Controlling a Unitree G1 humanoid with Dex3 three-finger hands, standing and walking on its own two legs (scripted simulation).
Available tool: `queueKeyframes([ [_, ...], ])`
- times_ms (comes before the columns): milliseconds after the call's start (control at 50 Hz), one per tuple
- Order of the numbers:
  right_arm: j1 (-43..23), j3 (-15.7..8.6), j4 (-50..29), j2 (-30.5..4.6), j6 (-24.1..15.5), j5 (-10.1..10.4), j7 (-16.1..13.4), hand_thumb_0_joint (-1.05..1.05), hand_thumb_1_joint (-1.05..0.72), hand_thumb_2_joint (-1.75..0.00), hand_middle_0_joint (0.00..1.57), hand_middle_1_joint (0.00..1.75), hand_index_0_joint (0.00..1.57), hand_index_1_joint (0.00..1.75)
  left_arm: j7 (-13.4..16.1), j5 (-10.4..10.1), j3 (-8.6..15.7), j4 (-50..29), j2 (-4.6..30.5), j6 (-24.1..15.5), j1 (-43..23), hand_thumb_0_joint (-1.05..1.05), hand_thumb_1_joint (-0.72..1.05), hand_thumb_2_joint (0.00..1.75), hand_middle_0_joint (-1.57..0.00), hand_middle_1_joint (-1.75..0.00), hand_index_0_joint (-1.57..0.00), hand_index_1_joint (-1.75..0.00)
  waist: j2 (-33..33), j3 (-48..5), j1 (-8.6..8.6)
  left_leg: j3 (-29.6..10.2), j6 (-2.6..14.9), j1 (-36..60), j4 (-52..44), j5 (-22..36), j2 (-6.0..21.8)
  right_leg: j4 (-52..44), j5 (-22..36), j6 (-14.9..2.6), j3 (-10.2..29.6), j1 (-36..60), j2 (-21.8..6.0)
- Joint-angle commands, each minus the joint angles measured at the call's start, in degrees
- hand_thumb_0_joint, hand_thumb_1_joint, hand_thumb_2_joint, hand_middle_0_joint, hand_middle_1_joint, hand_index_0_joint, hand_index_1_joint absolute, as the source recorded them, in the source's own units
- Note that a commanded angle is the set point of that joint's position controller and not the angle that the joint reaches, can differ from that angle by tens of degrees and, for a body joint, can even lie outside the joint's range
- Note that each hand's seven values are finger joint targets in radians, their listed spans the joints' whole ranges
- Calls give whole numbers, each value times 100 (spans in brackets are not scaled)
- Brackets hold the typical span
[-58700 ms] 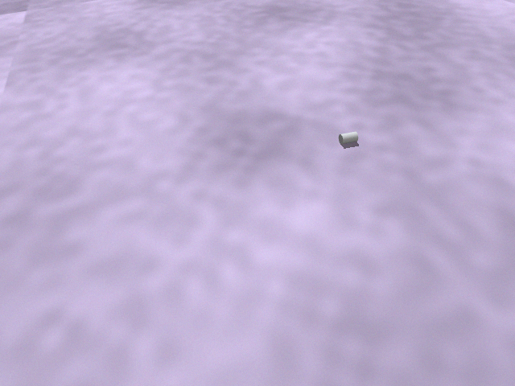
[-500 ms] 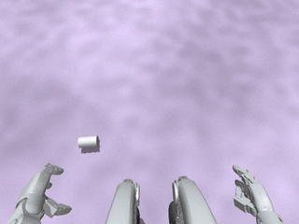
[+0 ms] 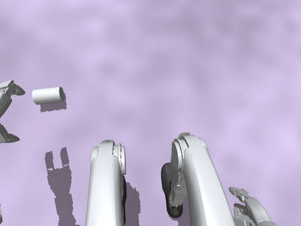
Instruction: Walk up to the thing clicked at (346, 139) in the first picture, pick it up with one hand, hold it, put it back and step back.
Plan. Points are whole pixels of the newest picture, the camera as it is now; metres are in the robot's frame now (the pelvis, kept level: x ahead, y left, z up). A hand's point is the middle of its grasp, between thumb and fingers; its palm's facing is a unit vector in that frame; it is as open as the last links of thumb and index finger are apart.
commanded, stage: rise first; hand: left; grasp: from above
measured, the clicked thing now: (49, 95) +0.54 +0.39 -0.37
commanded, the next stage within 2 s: none
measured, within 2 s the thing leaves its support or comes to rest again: neither
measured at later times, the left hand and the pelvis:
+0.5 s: hand (17, 104) +0.45 +0.40 -0.20, palm faces -0.44 -0.07 -0.90, open 13.5 cm; pelvis +0.00 +0.01 -0.06, yaw -4 degrees
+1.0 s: hand (25, 98) +0.48 +0.40 -0.24, palm faces -0.46 -0.10 -0.88, open 13.5 cm; pelvis +0.01 +0.02 -0.08, yaw -7 degrees
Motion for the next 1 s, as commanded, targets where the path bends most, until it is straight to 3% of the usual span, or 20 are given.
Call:
queueKeyframes([
  [0, 943, -385, -258, -1362, 122, -102, 7, 0, -89, -90, 20, 30, 20, 30, 544, 370, 667, -434, 2686, -268, -1599, 0, -39, 91, -14, -93, -16, -91, 1143, -3996, 116, 68, 99, 2544, -1361, 797, -59, -1057, 410, -76, 70, 1713, 88],
  [40, 974, -361, -233, -1394, 220, -168, 37, 0, -89, -90, 20, 30, 20, 30, 691, 591, 655, -256, 2776, -304, -1812, 0, -38, 90, -13, -94, -16, -92, 1369, -3959, 48, -20, 85, 2656, -1260, 935, -36, -876, 497, -93, 13, 1393, 94],
  [80, 905, -323, -189, -1428, 307, -216, 68, 0, -89, -90, 20, 30, 20, 30, 814, 772, 521, -66, 2754, -325, -1960, 0, -37, 88, -14, -92, -17, -90, 1472, -3649, -35, -150, 60, 2525, -1272, 684, -9, -718, 323, -93, -61, 1027, 78],
  [100, 945, -303, -138, -1433, 347, -248, 90, 0, -89, -90, 20, 30, 20, 30, 866, 891, 433, 78, 2704, -317, -1975, 0, -38, 89, -16, -90, -17, -89, 1513, -3623, -89, -174, 64, 2582, -1164, 836, -3, -659, 415, -85, -79, 925, 70],
  [120, 938, -306, -172, -1485, 393, -264, 90, 0, -89, -90, 20, 30, 20, 30, 945, 982, 528, 57, 2929, -337, -2118, 0, -37, 88, -15, -91, -17, -89, 1491, -3615, -136, -179, 68, 2491, -1127, 709, -5, -631, 335, -87, -109, 893, 78],
  [160, 966, -238, -82, -1490, 486, -307, 117, 0, -89, -90, 20, 30, 20, 30, 1045, 1180, 250, 206, 2774, -340, -2344, 0, -39, 88, -15, -91, -17, -89, 1708, -3480, -203, -305, 20, 2567, -1125, 671, 23, -468, 265, -83, -152, 566, 65],
  [220, 937, -213, -51, -1612, 576, -336, 130, 0, -89, -90, 20, 30, 20, 30, 1190, 1352, 182, 290, 2967, -336, -2664, 0, -41, 90, -13, -92, -15, -90, 1863, -3397, -325, -520, -28, 2735, -1095, 610, 66, -276, 249, -58, -234, 157, 43],
  [240, 963, -157, -60, -1581, 600, -355, 141, 0, -89, -90, 20, 30, 20, 30, 1215, 1433, 105, 350, 2952, -338, -2672, 0, -41, 89, -14, -92, -15, -90, 1983, -3414, -344, -466, -32, 2681, -1010, 737, 53, -242, 313, -70, -238, 163, 65],
  [280, 1022, -134, -73, -1635, 639, -383, 143, 0, -90, -90, 20, 30, 20, 30, 1297, 1521, 220, 314, 3223, -322, -2784, 0, -41, 90, -13, -93, -15, -91, 2023, -3598, -339, -484, -30, 2854, -868, 1012, 66, -184, 427, -58, -246, 127, 74],
  [300, 1018, -97, -54, -1627, 654, -402, 155, 0, -90, -90, 20, 30, 20, 30, 1331, 1541, 149, 550, 3145, -290, -2748, 0, -41, 90, -14, -92, -16, -91, 2032, -3537, -391, -441, -33, 2790, -784, 1106, 64, -165, 481, -45, -239, 126, 72],
  [320, 1012, -81, -64, -1643, 662, -423, 166, 0, -90, -90, 20, 30, 20, 30, 1347, 1520, 124, 572, 3119, -281, -2820, 0, -41, 90, -15, -92, -16, -91, 1974, -3461, -472, -493, -32, 2756, -796, 1064, 58, -164, 440, -39, -251, 66, 62],
  [400, 972, 27, -120, -1654, 680, -452, 138, 0, -90, -90, 20, 30, 20, 30, 1418, 1577, 159, 710, 3416, -190, -3108, 0, -40, 89, -15, -94, -17, -92, 2104, -3376, -487, -368, 1, 2433, -618, 892, 61, -100, 440, -46, -257, 120, 97],
  [560, 1054, 241, -185, -1692, 747, -588, 164, 0, -91, -91, 20, 30, 20, 30, 1277, 1536, 116, 805, 3649, -124, -3062, 0, -42, 90, -18, -93, -18, -92, 2087, -3449, -632, -306, 65, 2253, -241, 1360, 56, 5, 799, -16, -293, 447, 156],
  [620, 1136, 304, -214, -1714, 774, -638, 164, 0, -91, -91, 20, 30, 20, 30, 1218, 1483, 238, 825, 3805, -122, -3009, 0, -42, 90, -18, -93, -18, -93, 1951, -3497, -654, -261, 113, 2193, -80, 1589, 58, -3, 1002, 12, -286, 707, 172],
  [780, 1016, 489, -307, -1798, 868, -680, 183, 0, -91, -91, 20, 30, 20, 30, 1118, 1391, 266, 841, 4001, -265, -3037, 0, -43, 90, -18, -90, -18, -91, 2188, -3227, -741, -429, 53, 2245, -73, 1510, 127, 102, 820, -13, -372, 426, 195],
  [840, 1009, 524, -333, -1833, 897, -670, 174, 0, -91, -91, 20, 30, 20, 30, 1134, 1373, 349, 755, 4192, -323, -3045, 0, -41, 88, -20, -88, -19, -89, 2206, -3366, -739, -432, 52, 2240, 11, 1688, 136, 146, 956, -10, -382, 572, 207],
  [980, 994, 575, -361, -1873, 943, -641, 178, 0, -91, -90, 20, 30, 20, 30, 1166, 1364, 318, 773, 4213, -351, -3077, 0, -40, 87, -21, -87, -20, -87, 2406, -3223, -791, -580, 0, 2460, -40, 1820, 204, 180, 917, -29, -445, 329, 240],
])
